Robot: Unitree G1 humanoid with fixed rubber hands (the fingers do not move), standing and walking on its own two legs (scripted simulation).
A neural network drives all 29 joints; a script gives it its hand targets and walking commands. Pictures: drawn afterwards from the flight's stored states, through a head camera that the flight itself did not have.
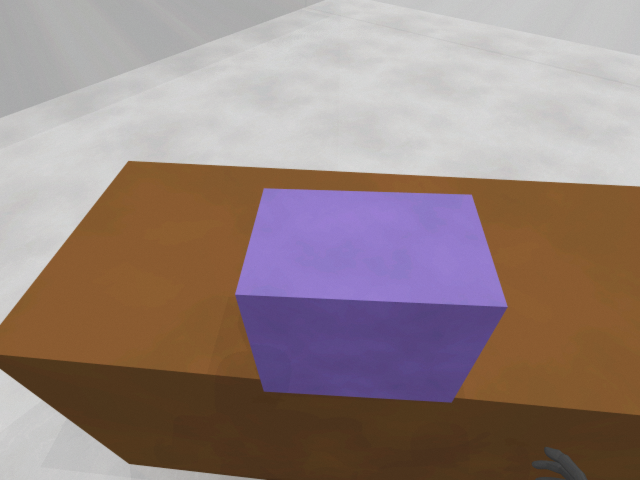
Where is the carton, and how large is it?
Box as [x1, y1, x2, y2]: [235, 188, 507, 402]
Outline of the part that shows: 264,188 235,293 263,390 451,402 507,306 471,195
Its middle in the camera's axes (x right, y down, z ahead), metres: +0.06 +0.08 +0.56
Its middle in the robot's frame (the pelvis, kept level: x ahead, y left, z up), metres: +0.38 -0.04 +0.01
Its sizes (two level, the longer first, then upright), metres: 0.284 0.182 0.250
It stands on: a pedestal, 0.67 m high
